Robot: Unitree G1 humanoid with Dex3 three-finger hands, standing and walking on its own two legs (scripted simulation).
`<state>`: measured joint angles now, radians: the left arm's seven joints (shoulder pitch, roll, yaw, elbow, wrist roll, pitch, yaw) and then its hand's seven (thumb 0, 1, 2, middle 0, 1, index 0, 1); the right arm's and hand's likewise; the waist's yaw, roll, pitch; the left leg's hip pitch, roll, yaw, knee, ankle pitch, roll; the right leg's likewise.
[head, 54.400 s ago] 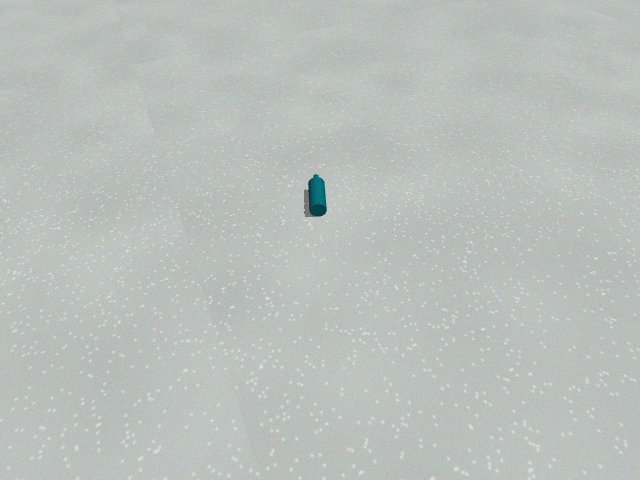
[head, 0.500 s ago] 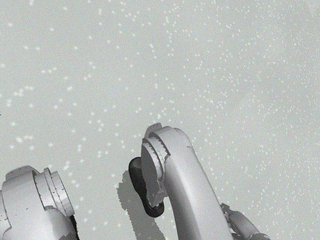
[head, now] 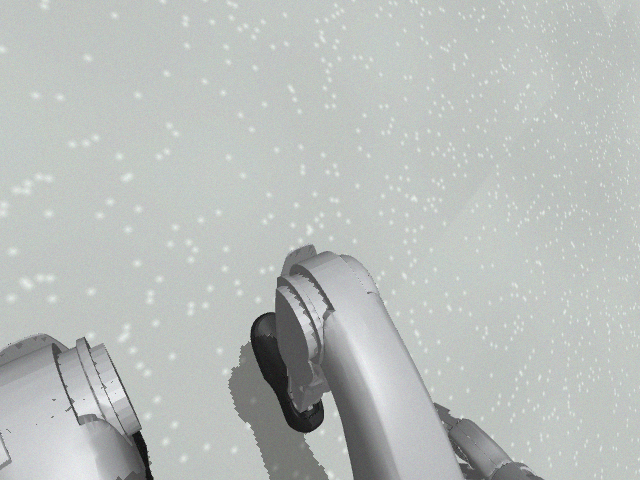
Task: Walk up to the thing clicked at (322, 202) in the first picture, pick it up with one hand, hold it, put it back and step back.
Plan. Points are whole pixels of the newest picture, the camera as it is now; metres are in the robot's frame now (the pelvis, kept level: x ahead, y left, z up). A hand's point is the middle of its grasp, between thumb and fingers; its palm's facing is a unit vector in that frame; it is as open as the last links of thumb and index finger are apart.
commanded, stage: open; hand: left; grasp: from above
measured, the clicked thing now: out of the picture +0.47 +0.38 -0.27
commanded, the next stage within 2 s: withdraw in 0.62 s
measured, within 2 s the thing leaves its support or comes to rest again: neither
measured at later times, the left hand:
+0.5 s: hand out of the picture +0.47 +0.35 -0.23, palm faces -0.46 -0.10 -0.88, open 13.8 cm
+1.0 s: hand out of the picture +0.50 +0.36 -0.19, palm faces -0.30 -0.08 -0.95, open 14.0 cm
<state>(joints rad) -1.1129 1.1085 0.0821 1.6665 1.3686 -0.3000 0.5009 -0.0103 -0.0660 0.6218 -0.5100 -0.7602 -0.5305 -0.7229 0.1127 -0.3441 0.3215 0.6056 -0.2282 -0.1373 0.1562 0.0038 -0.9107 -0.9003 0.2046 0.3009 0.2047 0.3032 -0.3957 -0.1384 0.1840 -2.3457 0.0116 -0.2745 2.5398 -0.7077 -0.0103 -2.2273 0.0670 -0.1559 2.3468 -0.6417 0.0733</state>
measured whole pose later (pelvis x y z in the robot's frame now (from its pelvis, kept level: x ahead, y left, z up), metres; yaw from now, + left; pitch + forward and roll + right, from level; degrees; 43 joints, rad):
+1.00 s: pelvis +0.00 +0.00 +0.01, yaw +0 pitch +31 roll -15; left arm -1.09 1.04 0.13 1.46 1.32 -0.20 0.48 0.00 -0.51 0.98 -0.09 -1.03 -0.09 -1.02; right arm 0.16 -0.33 0.26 0.60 -0.21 -0.14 0.18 0.00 -0.91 -0.90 0.20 0.30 0.20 0.30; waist -0.36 -0.10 0.11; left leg -2.37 0.01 -0.26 2.51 -0.71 -0.01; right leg -2.25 0.05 -0.15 2.33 -0.65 0.06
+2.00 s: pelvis +0.00 +0.00 +0.04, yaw +6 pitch +36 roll -10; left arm -1.00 0.85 0.12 1.21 1.12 -0.08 0.16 0.00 -0.18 0.92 -0.21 -0.73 -0.20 -0.73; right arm 0.22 -0.27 0.12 0.62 -0.10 0.04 0.12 0.01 -0.90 -0.90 0.20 0.30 0.20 0.30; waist -0.26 0.03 -0.03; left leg -2.31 0.00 -0.15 2.34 -0.66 0.00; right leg -2.21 0.01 -0.07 2.23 -0.65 0.06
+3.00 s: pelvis +0.08 +0.01 +0.39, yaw +15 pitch +15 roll -3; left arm 0.35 0.23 0.06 -0.01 -0.07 0.43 0.07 0.01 0.91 0.89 -0.21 -0.30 -0.20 -0.30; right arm 0.28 -0.21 0.05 0.54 0.03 -0.16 -0.17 0.02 -0.91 -0.90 0.20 0.30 0.20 0.30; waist -0.07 0.05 -0.16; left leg -0.87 0.04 -0.07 1.12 -0.51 -0.01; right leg -0.81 0.00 -0.05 1.04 -0.49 0.02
